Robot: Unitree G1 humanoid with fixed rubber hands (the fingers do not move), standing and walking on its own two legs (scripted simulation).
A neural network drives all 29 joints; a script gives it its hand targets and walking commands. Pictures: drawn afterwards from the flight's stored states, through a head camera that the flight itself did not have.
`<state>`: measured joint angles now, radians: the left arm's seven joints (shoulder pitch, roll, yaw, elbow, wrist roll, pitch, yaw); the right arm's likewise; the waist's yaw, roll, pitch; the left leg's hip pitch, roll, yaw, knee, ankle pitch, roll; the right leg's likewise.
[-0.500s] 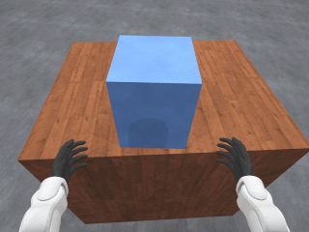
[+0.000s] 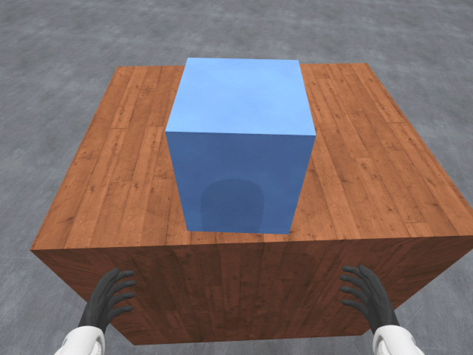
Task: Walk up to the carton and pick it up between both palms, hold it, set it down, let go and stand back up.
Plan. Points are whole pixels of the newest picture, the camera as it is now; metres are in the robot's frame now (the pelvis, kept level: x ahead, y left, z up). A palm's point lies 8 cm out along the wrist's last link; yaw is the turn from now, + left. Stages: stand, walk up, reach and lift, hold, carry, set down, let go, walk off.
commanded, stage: set down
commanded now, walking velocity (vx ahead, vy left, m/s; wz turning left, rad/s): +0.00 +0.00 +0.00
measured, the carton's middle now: (240, 149) +0.46 +0.02 +0.10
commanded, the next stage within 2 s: let go in 0.54 s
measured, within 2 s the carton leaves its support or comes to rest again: neither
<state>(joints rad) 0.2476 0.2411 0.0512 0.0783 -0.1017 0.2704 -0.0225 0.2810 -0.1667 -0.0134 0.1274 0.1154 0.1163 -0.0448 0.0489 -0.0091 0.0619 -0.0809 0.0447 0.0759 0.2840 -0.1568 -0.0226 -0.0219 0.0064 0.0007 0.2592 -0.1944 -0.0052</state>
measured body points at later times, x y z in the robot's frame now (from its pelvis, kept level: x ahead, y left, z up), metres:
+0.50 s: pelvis +0.00 +0.00 +0.00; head +0.00 +0.00 +0.45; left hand +0.16 +0.24 -0.08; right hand +0.18 -0.21 -0.08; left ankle +0.00 +0.13 -0.75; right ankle -0.03 -0.12 -0.75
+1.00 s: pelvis -0.01 -0.01 -0.01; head -0.01 +0.00 +0.44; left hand +0.17 +0.22 -0.09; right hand +0.17 -0.23 -0.09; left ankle +0.00 +0.13 -0.75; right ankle -0.03 -0.12 -0.75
